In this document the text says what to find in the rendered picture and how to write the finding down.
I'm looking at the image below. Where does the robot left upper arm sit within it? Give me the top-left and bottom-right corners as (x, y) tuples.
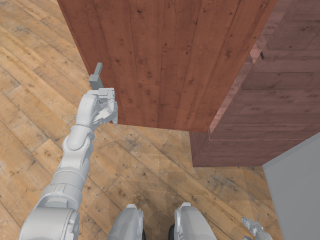
(21, 206), (80, 240)

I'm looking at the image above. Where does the left robot shin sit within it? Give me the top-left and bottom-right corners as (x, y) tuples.
(126, 204), (142, 240)

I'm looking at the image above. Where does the cupboard door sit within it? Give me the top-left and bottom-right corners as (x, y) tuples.
(57, 0), (278, 133)

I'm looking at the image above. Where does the left robot thigh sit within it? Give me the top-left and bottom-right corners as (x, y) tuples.
(106, 207), (143, 240)

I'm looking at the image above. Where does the robot left hand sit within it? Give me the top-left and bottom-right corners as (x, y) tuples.
(75, 88), (118, 132)

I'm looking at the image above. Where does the robot right hand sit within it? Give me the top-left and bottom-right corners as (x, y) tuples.
(241, 217), (273, 240)

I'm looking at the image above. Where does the handle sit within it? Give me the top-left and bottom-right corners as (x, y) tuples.
(88, 62), (104, 104)

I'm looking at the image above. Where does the robot left forearm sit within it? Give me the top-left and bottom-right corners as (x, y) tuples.
(18, 125), (95, 240)

